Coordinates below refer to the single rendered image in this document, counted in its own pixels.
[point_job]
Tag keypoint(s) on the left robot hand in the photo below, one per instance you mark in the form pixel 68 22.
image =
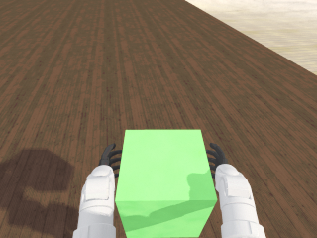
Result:
pixel 106 158

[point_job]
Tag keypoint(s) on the left robot forearm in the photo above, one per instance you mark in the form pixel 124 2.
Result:
pixel 97 204

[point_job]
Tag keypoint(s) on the carton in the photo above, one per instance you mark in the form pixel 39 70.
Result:
pixel 165 187

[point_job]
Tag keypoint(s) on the right robot forearm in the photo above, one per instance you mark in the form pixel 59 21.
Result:
pixel 237 204

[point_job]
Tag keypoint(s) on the right robot hand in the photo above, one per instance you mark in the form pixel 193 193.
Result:
pixel 219 159

